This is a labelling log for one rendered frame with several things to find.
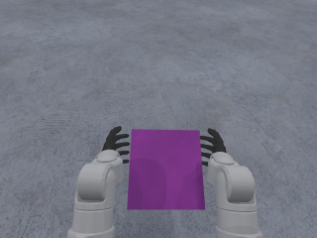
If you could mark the carton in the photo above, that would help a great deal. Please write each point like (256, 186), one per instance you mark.
(165, 171)

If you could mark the robot right hand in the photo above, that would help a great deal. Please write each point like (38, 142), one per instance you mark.
(217, 142)

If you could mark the robot right forearm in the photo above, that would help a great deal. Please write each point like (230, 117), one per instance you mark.
(236, 201)

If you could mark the robot left hand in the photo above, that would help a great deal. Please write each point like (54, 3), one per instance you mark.
(111, 140)

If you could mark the robot left forearm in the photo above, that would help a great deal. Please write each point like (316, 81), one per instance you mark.
(95, 197)

